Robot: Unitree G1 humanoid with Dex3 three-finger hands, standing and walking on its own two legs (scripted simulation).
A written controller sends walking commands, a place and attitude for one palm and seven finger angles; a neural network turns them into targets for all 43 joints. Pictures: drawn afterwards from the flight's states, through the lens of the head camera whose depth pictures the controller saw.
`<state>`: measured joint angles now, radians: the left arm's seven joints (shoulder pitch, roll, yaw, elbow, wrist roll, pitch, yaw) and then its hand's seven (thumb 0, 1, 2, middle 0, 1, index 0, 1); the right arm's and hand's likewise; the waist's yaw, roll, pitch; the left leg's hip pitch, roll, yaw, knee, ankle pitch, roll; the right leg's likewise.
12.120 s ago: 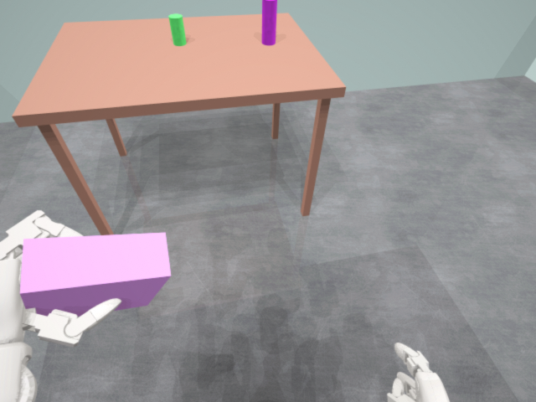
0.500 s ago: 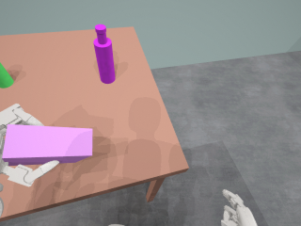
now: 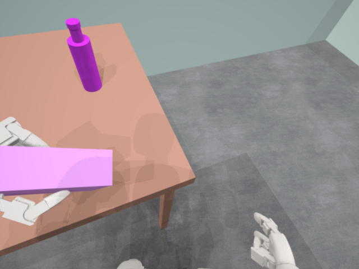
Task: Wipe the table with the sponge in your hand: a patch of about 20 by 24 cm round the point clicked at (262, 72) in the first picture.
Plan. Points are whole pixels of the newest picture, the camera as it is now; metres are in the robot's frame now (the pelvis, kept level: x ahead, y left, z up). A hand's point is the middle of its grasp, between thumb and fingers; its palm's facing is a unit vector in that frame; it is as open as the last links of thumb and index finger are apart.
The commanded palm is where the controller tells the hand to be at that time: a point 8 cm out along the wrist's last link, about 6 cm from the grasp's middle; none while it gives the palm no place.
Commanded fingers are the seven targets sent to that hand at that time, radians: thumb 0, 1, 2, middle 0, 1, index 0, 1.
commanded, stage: shuffle to correct the standing spot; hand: left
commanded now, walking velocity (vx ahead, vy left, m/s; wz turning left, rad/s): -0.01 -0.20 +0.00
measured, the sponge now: (72, 173) +0.24 +0.19 +0.14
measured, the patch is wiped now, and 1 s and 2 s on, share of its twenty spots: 0.00 0.00 0.00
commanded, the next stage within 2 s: come to a stop and stand still in 1.94 s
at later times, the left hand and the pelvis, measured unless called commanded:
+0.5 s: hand (45, 168) +0.24 +0.22 +0.16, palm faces +0.29 -0.87 -0.40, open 9.5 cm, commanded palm +0.17 +0.26 +0.18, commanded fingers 0.00 0.10 1.30 -1.20 -1.60 -1.20 -1.60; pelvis +0.01 -0.02 +0.00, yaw +0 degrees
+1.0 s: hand (47, 167) +0.24 +0.22 +0.16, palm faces +0.28 -0.86 -0.42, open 9.5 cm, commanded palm +0.18 +0.26 +0.18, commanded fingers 0.00 0.10 1.30 -1.20 -1.60 -1.20 -1.60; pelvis +0.02 -0.02 +0.01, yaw +0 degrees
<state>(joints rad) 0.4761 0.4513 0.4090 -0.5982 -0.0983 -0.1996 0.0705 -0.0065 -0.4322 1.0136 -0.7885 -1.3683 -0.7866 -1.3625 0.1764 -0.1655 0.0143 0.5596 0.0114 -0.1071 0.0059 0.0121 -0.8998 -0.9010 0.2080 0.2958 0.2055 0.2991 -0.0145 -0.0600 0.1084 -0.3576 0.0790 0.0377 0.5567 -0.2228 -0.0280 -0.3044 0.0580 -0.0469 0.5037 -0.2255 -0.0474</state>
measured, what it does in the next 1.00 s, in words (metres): stands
